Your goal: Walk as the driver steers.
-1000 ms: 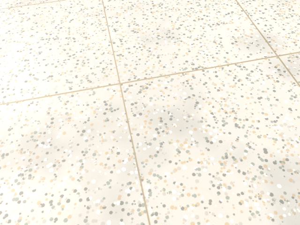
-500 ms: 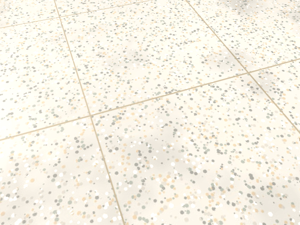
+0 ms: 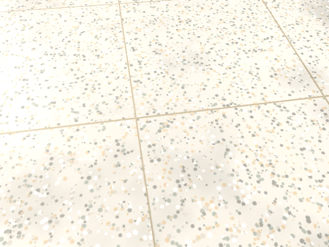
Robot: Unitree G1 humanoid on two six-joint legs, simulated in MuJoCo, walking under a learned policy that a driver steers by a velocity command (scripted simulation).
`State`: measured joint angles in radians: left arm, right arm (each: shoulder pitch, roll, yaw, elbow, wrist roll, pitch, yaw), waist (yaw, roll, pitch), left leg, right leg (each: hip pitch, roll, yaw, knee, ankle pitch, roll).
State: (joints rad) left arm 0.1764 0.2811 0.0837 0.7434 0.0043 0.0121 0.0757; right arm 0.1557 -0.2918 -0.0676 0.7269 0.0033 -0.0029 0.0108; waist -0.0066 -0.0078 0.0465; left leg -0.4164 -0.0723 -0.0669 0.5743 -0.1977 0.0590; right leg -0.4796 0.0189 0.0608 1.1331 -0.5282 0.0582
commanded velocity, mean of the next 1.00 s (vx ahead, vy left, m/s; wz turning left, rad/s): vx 0.25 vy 0.00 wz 0.23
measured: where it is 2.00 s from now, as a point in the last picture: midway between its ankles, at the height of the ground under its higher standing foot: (149, 172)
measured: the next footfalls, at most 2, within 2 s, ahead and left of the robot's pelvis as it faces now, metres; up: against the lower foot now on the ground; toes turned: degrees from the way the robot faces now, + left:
right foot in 0.24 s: +0.07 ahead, -0.14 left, +0.00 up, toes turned +15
left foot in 0.66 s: +0.05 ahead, +0.13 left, +0.00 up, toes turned +18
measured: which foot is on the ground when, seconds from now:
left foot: down 0.00-0.24, up 0.26-0.64, down 0.66-1.00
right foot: up 0.00-0.22, down 0.24-0.66, up 0.68-1.00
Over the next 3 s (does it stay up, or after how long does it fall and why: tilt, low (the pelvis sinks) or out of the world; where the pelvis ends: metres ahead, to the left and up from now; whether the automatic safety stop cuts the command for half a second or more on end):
stays up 0.83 0.07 0.00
